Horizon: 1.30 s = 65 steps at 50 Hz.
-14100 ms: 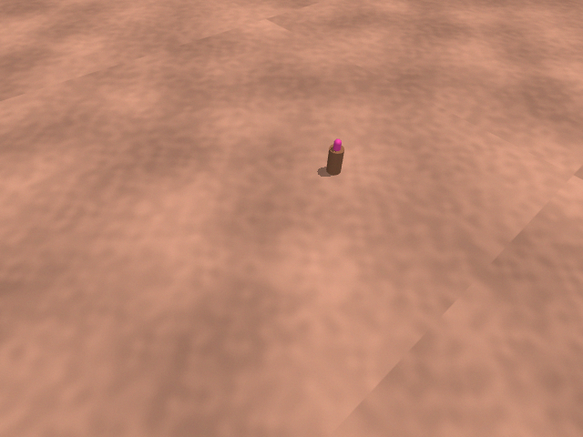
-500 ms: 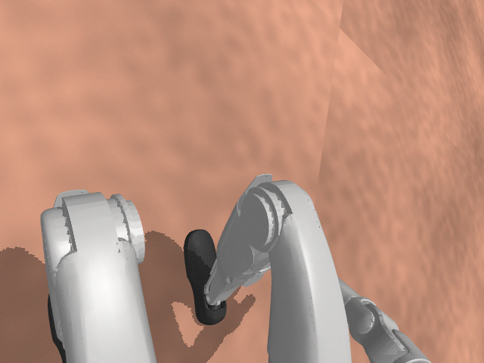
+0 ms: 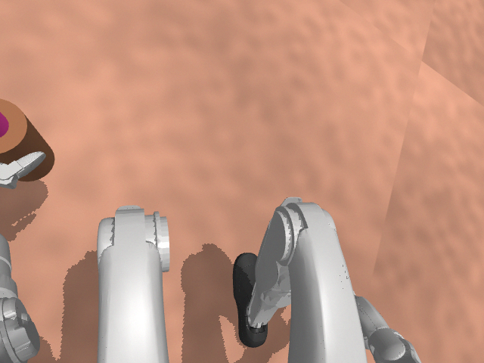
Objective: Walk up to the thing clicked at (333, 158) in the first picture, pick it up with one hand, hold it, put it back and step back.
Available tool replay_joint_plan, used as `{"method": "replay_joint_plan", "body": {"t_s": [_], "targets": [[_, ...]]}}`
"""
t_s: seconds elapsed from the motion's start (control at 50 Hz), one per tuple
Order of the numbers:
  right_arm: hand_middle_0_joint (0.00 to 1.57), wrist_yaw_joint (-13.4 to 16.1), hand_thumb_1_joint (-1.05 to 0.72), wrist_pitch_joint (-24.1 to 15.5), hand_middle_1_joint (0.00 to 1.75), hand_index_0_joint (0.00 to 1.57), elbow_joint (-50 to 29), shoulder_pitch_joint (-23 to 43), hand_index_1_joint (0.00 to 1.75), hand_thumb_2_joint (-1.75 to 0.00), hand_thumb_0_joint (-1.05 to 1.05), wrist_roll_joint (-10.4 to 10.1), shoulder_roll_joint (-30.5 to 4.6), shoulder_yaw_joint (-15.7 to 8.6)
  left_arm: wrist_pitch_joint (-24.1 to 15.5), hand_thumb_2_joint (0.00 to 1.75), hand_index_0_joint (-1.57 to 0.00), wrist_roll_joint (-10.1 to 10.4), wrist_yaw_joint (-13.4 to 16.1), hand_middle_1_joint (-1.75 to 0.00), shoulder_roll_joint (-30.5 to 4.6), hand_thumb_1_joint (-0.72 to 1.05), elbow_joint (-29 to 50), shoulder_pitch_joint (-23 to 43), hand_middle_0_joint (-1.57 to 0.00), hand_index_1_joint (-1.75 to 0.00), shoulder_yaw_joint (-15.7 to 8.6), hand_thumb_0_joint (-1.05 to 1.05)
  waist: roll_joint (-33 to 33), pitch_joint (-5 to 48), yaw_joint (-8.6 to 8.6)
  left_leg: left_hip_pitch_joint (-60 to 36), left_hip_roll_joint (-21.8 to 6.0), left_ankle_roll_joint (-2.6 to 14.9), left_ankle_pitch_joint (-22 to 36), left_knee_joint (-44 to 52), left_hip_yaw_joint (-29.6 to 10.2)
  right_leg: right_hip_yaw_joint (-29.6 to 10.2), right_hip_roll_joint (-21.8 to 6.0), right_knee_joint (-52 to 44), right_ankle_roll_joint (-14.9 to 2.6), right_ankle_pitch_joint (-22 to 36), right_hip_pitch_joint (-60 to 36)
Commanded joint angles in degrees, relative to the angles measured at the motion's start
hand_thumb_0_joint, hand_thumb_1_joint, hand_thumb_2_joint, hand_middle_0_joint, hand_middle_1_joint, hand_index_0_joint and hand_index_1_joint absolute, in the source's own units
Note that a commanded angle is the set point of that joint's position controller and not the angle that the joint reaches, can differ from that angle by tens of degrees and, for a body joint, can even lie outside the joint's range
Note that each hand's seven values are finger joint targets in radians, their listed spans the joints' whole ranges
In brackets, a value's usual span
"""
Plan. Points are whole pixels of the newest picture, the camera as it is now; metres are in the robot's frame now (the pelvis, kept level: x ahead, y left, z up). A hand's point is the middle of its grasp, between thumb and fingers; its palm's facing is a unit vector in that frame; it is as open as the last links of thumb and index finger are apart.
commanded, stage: settle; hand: left
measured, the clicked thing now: (4, 138) +0.41 +0.32 -0.09
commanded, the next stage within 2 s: lift in 0.86 s
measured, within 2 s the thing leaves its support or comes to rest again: neither
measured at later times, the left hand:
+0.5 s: hand out of the picture +0.43 +0.31 -0.02, palm faces +0.46 -0.89 -0.03, open 10.9 cm
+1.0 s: hand out of the picture +0.42 +0.32 +0.01, palm faces +0.46 -0.89 -0.04, open 10.9 cm
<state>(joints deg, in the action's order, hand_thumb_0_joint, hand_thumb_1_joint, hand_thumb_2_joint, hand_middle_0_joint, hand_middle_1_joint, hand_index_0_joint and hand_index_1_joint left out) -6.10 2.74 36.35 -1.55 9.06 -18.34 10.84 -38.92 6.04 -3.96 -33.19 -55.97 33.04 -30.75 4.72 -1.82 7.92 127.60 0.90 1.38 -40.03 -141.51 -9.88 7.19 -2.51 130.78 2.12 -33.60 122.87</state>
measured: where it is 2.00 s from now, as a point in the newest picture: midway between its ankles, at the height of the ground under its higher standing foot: (196, 331)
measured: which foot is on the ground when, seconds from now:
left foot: down 0.00-1.00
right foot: down 0.00-1.00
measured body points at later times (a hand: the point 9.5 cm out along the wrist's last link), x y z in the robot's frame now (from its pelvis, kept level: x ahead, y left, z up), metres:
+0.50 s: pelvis +0.01 -0.01 +0.03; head +0.22 +0.06 +0.42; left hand +0.40 +0.36 -0.02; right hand +0.15 -0.28 -0.08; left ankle +0.08 +0.11 -0.29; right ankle +0.14 -0.13 -0.29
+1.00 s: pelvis +0.01 -0.01 +0.05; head +0.22 +0.06 +0.45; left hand +0.39 +0.36 +0.02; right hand +0.16 -0.27 -0.07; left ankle +0.08 +0.11 -0.29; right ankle +0.14 -0.13 -0.29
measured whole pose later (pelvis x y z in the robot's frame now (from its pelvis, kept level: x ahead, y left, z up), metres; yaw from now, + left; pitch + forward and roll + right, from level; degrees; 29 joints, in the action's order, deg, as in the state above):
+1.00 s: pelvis +0.01 -0.01 +0.05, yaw +5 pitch +33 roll -6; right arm -2.7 -0.9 40.2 -5.5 4.7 -16.2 2.6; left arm -33.3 6.4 -5.9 -25.8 -53.0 33.9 -32.8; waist 0.6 6.4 7.3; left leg 121.7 0.7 -0.2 -40.8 -129.5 -5.0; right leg 3.1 -3.4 124.1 0.8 -35.9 120.9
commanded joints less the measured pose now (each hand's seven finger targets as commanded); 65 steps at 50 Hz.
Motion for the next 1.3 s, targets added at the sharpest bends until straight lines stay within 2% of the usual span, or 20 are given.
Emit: {"method": "replay_joint_plan", "body": {"t_s": [0.0,0.1,0.18,0.26,0.32,0.34,0.42,0.44,0.58,0.62,0.64,0.74,0.76,0.78,0.82,0.96,1.06,1.2,1.22,1.28], "targets": [[0.20,1.8,-0.89,0.1,0.30,0.20,-0.6,-8.3,0.30,-0.90,0.00,-1.1,-15.4,-7.2,-6.9,1.30,-1.32,2.5,0.1,-1.47,-17.8,0.08,21.6,21.4,-1.31,-1.49,-4.1,0.00,-27.5,44.3,-0.05,-31.0,-1.0,-2.02,8.2,23.1,2.5,1.5,2.4,-8.0,-4.57,7.1,-15.8],[0.20,2.4,-0.89,-0.4,0.30,0.20,-0.7,-9.4,0.30,-0.90,0.00,-1.9,-13.9,-8.3,-5.8,1.29,-1.28,3.2,0.0,-1.44,-17.1,0.05,23.8,21.7,-1.27,-1.46,-4.9,0.00,-24.0,48.5,-0.40,-29.4,-0.4,-1.32,10.6,22.4,4.6,-0.1,2.3,-9.7,-4.24,9.0,-20.7],[0.20,2.7,-0.89,-0.8,0.30,0.20,0.1,-10.2,0.30,-0.90,0.00,-2.4,-13.1,-9.0,-5.1,1.30,-1.27,3.1,-0.6,-1.44,-15.1,0.06,21.6,22.4,-1.26,-1.46,-4.2,0.00,-21.7,46.2,0.52,-26.7,-0.2,-0.83,8.0,22.8,5.5,-0.8,2.2,-11.9,-3.94,7.1,-21.2],[0.20,2.8,-0.90,-1.4,0.30,0.20,0.2,-10.6,0.30,-0.90,0.00,-2.9,-12.6,-9.8,-4.6,1.27,-1.27,3.2,-1.4,-1.43,-15.7,0.05,20.0,19.8,-1.26,-1.44,-5.8,0.00,-20.7,47.2,-1.09,-26.1,0.0,-0.79,7.6,23.7,6.4,-1.3,2.0,-12.8,-3.95,6.0,-22.7],[0.20,3.0,-0.90,-1.7,0.30,0.20,0.4,-10.6,0.30,-0.90,0.00,-3.4,-12.6,-10.2,-4.2,1.29,-1.27,3.2,-2.0,-1.43,-13.7,0.04,18.9,20.2,-1.25,-1.44,-5.0,0.00,-20.1,46.2,-0.61,-27.2,0.0,-0.89,8.0,24.7,6.1,-1.0,1.9,-12.8,-4.11,6.0,-21.0],[0.20,3.0,-0.90,-1.7,0.30,0.20,0.4,-11.1,0.30,-0.90,0.00,-3.4,-12.5,-10.4,-4.3,1.29,-1.27,3.3,-1.7,-1.43,-15.4,0.04,20.5,21.0,-1.26,-1.45,-6.6,0.00,-19.8,47.9,-1.33,-27.1,-0.1,-0.82,8.6,24.5,6.5,-1.4,2.0,-13.3,-4.03,6.5,-22.8],[0.20,3.3,-0.90,-2.2,0.30,0.20,0.4,-10.8,0.30,-0.90,0.00,-3.7,-12.1,-11.0,-3.8,1.30,-1.29,3.3,-2.2,-1.45,-13.9,0.04,20.9,21.2,-1.28,-1.46,-6.0,0.00,-20.1,48.0,-1.28,-28.5,-0.1,-0.90,9.1,25.5,6.4,-1.6,1.9,-13.5,-4.16,6.7,-21.9],[0.20,3.4,-0.90,-2.3,0.30,0.20,0.2,-11.1,0.30,-0.90,0.00,-3.7,-12.2,-11.2,-3.8,1.31,-1.30,3.2,-2.1,-1.46,-15.0,0.05,21.3,20.5,-1.28,-1.47,-7.4,0.00,-20.2,48.9,-1.85,-29.2,-0.1,-0.91,10.0,25.7,6.6,-1.7,1.8,-13.8,-4.11,7.6,-23.0],[0.20,3.8,-0.90,-3.2,0.30,0.20,1.3,-11.6,0.30,-0.90,0.00,-3.9,-11.3,-12.2,-3.1,1.32,-1.28,2.9,-2.1,-1.45,-12.7,0.05,23.6,23.2,-1.27,-1.47,-5.4,0.00,-21.5,49.2,-1.71,-31.9,-0.2,-1.21,10.0,27.6,6.7,-2.4,1.6,-14.6,-4.47,6.9,-21.3],[0.20,4.1,-0.90,-3.1,0.30,0.20,1.3,-11.6,0.30,-0.90,0.00,-3.8,-11.2,-12.4,-3.0,1.33,-1.27,2.5,-1.9,-1.45,-14.2,0.06,24.1,23.0,-1.26,-1.47,-5.9,0.00,-21.9,50.1,-2.16,-32.6,-0.2,-1.19,9.8,27.9,6.9,-2.6,1.6,-15.3,-4.45,6.7,-22.2],[0.20,4.1,-0.90,-3.3,0.30,0.20,1.3,-11.6,0.30,-0.90,0.00,-3.8,-11.0,-12.6,-2.7,1.34,-1.28,2.7,-2.0,-1.45,-12.0,0.05,22.7,22.0,-1.26,-1.47,-5.2,0.00,-20.7,50.0,-1.52,-32.7,-0.1,-1.15,10.2,27.7,6.8,-2.5,1.5,-15.6,-4.38,7.2,-22.2],[0.20,4.2,-0.90,-3.9,0.30,0.20,1.7,-11.6,0.30,-0.90,0.00,-4.0,-10.7,-12.6,-2.7,1.34,-1.27,2.6,-2.0,-1.45,-12.4,0.04,22.7,22.9,-1.25,-1.47,-5.2,0.00,-20.4,49.3,-1.69,-32.7,0.0,-1.06,8.7,28.9,7.0,-2.5,1.4,-16.6,-4.32,5.6,-22.5],[0.20,4.2,-0.90,-4.0,0.30,0.20,1.7,-11.3,0.30,-0.90,0.00,-4.0,-10.8,-12.6,-2.5,1.33,-1.26,3.0,-2.3,-1.45,-10.4,0.05,21.2,22.6,-1.25,-1.46,-4.1,0.00,-20.1,48.0,-1.41,-33.0,0.0,-1.16,8.0,29.3,6.5,-2.4,1.4,-16.5,-4.45,5.0,-20.9],[0.20,4.2,-0.90,-4.2,0.30,0.20,1.6,-11.4,0.30,-0.90,0.00,-4.1,-10.6,-12.5,-2.8,1.34,-1.26,2.8,-2.1,-1.45,-12.4,0.05,23.4,24.2,-1.24,-1.46,-4.7,0.00,-20.1,48.6,-1.51,-32.2,0.0,-1.03,7.4,29.3,6.7,-2.5,1.5,-16.9,-4.43,4.5,-21.8],[0.20,4.3,-0.90,-4.1,0.30,0.20,1.7,-11.4,0.30,-0.90,0.00,-4.2,-10.7,-12.7,-2.6,1.35,-1.26,2.7,-2.0,-1.45,-11.7,0.04,22.5,22.9,-1.24,-1.46,-4.8,0.00,-21.3,49.1,-2.32,-34.8,0.0,-1.31,9.3,30.0,6.6,-2.5,1.3,-16.5,-4.58,5.9,-21.0],[0.20,4.4,-0.92,-4.4,0.30,0.20,1.6,-12.4,0.30,-0.91,0.00,-4.4,-10.4,-12.8,-2.2,1.28,-1.30,3.0,-2.1,-1.46,-11.0,0.03,21.6,22.5,-1.27,-1.46,-5.0,0.00,-18.3,50.7,-1.84,-34.8,0.2,-0.99,10.8,29.9,7.0,-2.9,1.3,-18.1,-4.32,7.0,-23.8],[0.20,4.6,-0.92,-4.3,0.30,0.20,0.5,-12.2,0.30,-0.90,0.00,-4.9,-10.7,-13.2,-1.3,1.28,-1.30,2.5,-2.8,-1.48,-12.8,0.00,26.2,21.0,-1.27,-1.47,-5.0,0.00,-21.3,52.5,-3.26,-38.1,0.1,-1.27,12.2,32.3,6.8,-2.8,1.3,-18.3,-4.71,7.7,-24.4],[0.20,5.2,-0.91,-4.4,0.30,0.20,-0.6,-12.6,0.30,-0.90,0.00,-5.9,-10.0,-13.7,1.2,1.32,-1.29,4.1,-2.5,-1.49,-9.9,0.02,31.9,18.7,-1.26,-1.49,-3.7,0.00,-19.7,53.7,-3.21,-39.2,0.3,-0.88,12.1,34.8,6.7,-3.4,1.2,-21.9,-4.56,7.9,-28.7],[0.20,5.3,-0.91,-4.5,0.30,0.20,-0.8,-12.8,0.30,-0.90,0.00,-6.1,-10.0,-13.9,1.5,1.31,-1.29,4.2,-2.0,-1.49,-10.9,0.03,33.4,18.0,-1.26,-1.48,-4.8,0.00,-18.9,54.5,-4.12,-39.0,0.3,-0.81,12.0,35.4,7.0,-3.6,1.3,-22.6,-4.49,7.9,-30.4],[0.20,5.7,-0.91,-4.7,0.30,0.20,-1.8,-12.1,0.30,-0.90,0.00,-6.6,-9.2,-14.2,2.7,1.33,-1.30,4.7,-1.7,-1.50,-8.5,0.02,36.2,16.8,-1.27,-1.50,-2.7,0.00,-18.4,53.6,-3.85,-39.0,0.4,-0.47,8.4,37.1,7.3,-4.2,1.5,-25.5,-4.35,5.3,-31.6]]}}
